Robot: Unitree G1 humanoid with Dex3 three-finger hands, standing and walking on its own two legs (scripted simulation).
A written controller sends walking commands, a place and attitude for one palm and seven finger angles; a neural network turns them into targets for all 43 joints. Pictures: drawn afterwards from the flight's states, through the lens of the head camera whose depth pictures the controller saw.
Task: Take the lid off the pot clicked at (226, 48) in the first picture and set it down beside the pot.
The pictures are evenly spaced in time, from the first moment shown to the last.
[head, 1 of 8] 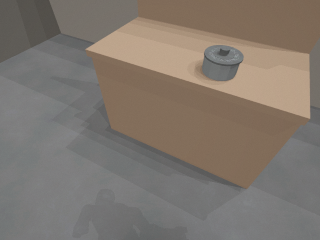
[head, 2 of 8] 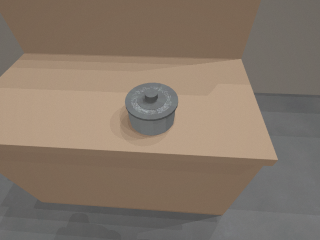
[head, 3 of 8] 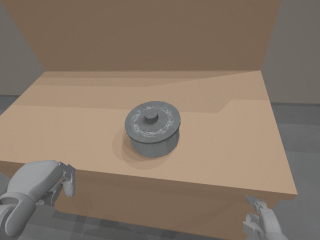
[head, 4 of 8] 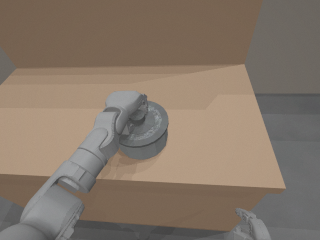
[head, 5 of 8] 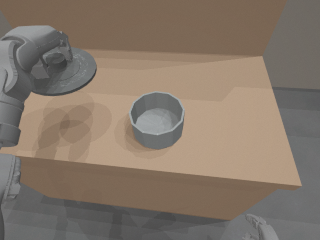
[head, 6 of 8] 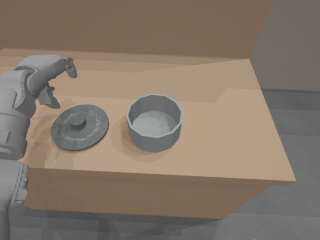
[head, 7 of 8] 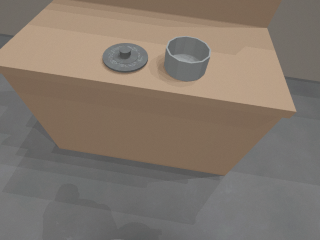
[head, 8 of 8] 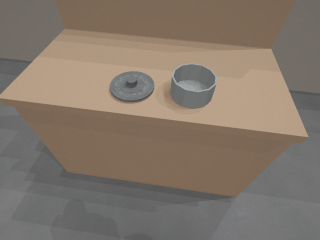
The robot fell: no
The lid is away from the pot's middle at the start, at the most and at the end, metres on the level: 0.00 0.25 0.24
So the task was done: yes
